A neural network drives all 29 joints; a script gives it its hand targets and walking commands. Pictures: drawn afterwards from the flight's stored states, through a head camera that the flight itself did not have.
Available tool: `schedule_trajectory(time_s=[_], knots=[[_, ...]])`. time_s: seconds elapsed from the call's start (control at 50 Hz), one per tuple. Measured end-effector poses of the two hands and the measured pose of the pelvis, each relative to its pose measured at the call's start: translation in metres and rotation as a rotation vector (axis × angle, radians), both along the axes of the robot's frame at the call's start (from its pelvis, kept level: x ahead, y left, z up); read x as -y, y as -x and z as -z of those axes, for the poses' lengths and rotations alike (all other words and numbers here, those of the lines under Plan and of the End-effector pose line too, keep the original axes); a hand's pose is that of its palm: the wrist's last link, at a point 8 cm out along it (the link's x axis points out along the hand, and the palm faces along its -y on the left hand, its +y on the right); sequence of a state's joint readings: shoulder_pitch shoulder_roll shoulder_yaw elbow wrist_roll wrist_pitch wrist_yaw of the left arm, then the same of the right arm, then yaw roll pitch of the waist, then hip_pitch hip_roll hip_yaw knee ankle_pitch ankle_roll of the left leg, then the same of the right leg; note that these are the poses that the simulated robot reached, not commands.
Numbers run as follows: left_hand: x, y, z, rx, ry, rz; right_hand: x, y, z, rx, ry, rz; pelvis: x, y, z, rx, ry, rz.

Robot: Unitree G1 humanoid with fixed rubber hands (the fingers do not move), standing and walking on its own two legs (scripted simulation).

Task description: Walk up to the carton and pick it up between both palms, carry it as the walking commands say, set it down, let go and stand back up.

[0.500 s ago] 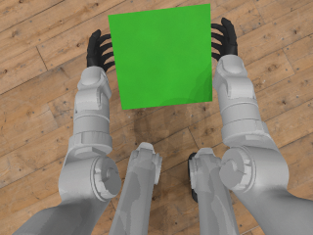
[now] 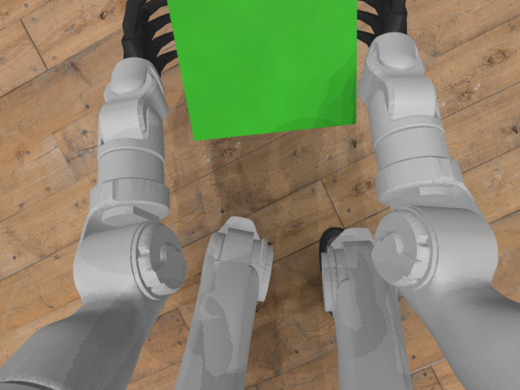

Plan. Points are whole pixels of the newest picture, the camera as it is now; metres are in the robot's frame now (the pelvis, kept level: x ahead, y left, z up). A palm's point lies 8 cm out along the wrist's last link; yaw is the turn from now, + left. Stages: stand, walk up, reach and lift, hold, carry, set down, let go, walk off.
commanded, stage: set down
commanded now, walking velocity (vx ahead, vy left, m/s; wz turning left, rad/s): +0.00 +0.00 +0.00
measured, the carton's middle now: (266, 51) +0.56 +0.07 -0.23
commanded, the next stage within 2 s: none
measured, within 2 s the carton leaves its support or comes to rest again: neither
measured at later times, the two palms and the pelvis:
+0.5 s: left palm (155, 58) +0.52 +0.22 -0.17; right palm (371, 40) +0.56 -0.07 -0.17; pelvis +0.01 +0.01 -0.04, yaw -2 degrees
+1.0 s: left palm (157, 64) +0.52 +0.22 -0.18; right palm (372, 39) +0.57 -0.08 -0.18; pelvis +0.01 +0.00 -0.04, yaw +0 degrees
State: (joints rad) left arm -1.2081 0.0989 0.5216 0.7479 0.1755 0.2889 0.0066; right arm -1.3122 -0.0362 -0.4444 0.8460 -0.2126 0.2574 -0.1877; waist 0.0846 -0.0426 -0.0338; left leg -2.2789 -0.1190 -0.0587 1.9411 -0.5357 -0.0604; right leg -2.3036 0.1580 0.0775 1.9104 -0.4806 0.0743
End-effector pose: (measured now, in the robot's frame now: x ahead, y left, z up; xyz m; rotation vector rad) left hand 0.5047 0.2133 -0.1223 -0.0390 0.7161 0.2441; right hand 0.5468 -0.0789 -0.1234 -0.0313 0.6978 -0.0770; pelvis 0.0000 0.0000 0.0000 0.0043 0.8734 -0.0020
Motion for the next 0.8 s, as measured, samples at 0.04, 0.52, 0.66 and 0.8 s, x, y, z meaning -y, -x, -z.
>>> schedule_trajectory(time_s=[0.04,0.52,0.66,0.8], knots=[[0.000,-0.003,0.007,0.003,0.007,0.002,0.000,-0.003,0.006,0.002,0.006,-0.003,0.000,0.001,0.005,0.006,0.000,0.000],[-0.005,-0.020,0.051,0.009,0.025,0.029,-0.002,-0.016,0.048,0.000,0.005,-0.007,-0.011,-0.009,0.036,0.099,0.029,-0.004],[0.000,-0.010,0.057,-0.037,0.032,0.036,0.005,-0.007,0.052,-0.045,0.019,-0.040,-0.007,-0.003,0.036,0.119,0.017,0.002],[-0.009,-0.007,0.057,-0.037,0.020,0.029,-0.004,-0.014,0.052,-0.038,0.006,-0.064,-0.001,-0.003,0.037,0.129,0.008,0.002]])
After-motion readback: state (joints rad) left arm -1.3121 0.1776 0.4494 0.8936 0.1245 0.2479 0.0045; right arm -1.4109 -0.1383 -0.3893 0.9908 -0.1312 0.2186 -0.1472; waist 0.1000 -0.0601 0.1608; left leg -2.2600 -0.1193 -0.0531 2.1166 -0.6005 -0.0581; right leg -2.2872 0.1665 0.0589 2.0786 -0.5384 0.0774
